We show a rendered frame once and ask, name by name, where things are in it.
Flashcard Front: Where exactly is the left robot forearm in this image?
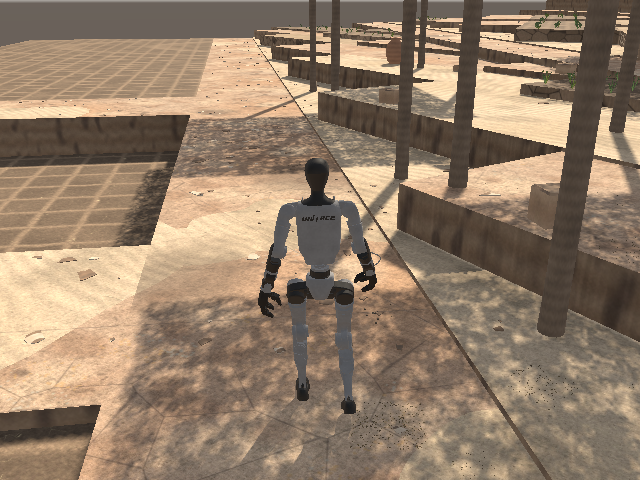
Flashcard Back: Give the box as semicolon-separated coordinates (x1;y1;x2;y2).
260;243;281;293

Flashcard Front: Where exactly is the right robot shin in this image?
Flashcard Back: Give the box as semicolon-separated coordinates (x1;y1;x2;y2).
338;332;354;401

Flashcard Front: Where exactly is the robot left upper arm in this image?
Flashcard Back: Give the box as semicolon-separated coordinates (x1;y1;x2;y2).
271;202;297;259

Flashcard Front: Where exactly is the robot right hand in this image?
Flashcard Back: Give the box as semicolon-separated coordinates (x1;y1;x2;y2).
354;272;377;292

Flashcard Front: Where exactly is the robot right upper arm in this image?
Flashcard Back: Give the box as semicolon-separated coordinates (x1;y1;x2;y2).
339;200;367;254

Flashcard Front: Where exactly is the right robot forearm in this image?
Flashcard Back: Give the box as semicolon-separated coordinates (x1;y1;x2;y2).
357;238;375;276

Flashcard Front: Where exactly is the robot shin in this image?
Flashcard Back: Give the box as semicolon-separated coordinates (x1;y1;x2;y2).
338;332;354;401
292;325;308;388

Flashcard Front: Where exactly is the robot left hand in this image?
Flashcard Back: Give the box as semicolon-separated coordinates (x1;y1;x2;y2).
258;290;282;318

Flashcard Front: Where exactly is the left robot shin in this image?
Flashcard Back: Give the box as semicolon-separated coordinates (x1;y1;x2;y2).
292;325;308;388

